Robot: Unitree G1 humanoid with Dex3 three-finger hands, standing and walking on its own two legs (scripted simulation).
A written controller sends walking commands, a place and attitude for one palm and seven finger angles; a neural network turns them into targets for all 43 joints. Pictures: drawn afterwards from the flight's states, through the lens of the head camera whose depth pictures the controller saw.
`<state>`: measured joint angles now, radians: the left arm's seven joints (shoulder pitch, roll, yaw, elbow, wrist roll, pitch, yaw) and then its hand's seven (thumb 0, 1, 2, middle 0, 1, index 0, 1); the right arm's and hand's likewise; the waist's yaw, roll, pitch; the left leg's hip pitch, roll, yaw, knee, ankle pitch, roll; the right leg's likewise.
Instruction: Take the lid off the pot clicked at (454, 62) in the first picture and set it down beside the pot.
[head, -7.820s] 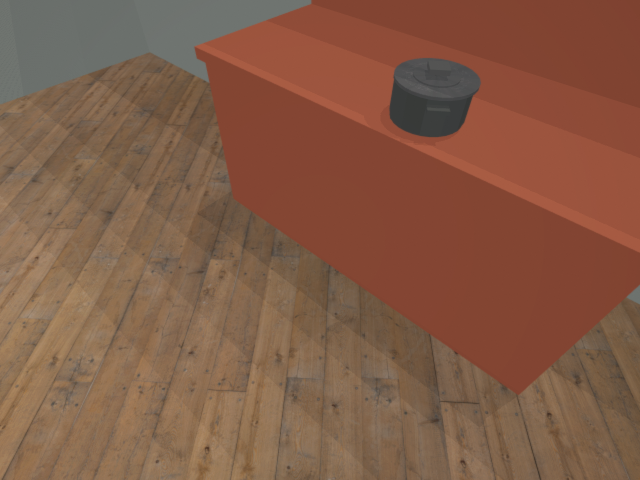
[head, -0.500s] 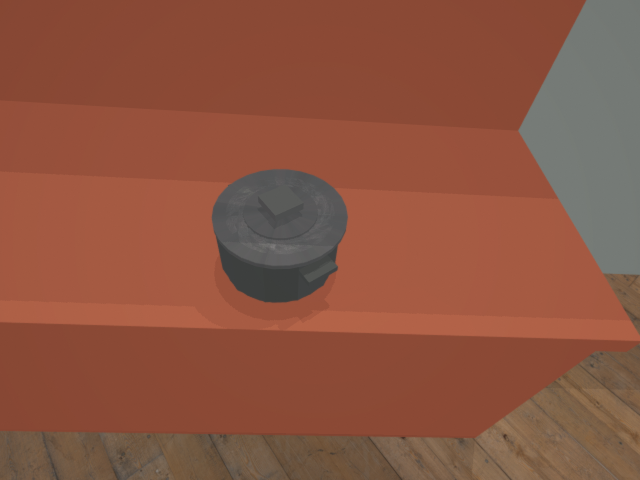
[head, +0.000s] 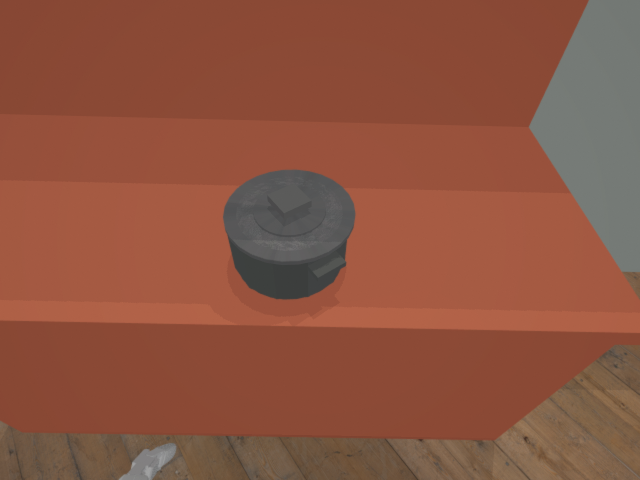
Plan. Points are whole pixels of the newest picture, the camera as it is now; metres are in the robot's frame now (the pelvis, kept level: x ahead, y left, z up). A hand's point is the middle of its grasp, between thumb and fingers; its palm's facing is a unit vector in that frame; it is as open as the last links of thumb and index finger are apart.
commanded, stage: lift the closed hand beside the body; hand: left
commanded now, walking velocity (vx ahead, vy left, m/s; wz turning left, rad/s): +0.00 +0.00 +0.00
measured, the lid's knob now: (289, 200) +0.49 +0.08 +0.07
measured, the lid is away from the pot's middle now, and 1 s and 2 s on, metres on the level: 0.00 0.00 0.00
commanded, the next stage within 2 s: raise the hand higher, near the body in 0.46 s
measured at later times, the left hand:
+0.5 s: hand out of the picture +0.11 +0.17 -0.03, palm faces +0.28 -0.91 -0.32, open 3.1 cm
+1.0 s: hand (161, 454) +0.15 +0.18 +0.03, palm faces +0.28 -0.87 -0.41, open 3.1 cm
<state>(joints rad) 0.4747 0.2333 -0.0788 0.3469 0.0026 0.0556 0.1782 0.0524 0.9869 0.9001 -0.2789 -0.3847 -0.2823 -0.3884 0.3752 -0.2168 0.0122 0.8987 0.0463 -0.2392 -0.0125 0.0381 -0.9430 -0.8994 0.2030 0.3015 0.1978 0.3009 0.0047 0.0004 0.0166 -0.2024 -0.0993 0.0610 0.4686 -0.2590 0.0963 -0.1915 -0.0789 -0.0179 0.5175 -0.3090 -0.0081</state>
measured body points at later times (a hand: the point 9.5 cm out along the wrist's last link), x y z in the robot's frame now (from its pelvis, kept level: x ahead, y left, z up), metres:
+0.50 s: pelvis -0.01 -0.06 +0.00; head -0.01 -0.06 +0.45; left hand +0.09 +0.22 -0.01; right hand +0.20 -0.26 -0.07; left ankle +0.00 +0.05 -0.74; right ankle -0.02 -0.16 -0.74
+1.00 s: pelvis +0.01 -0.06 +0.00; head +0.01 -0.08 +0.45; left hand +0.13 +0.22 +0.05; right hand +0.21 -0.29 -0.08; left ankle +0.00 +0.04 -0.74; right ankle -0.02 -0.16 -0.74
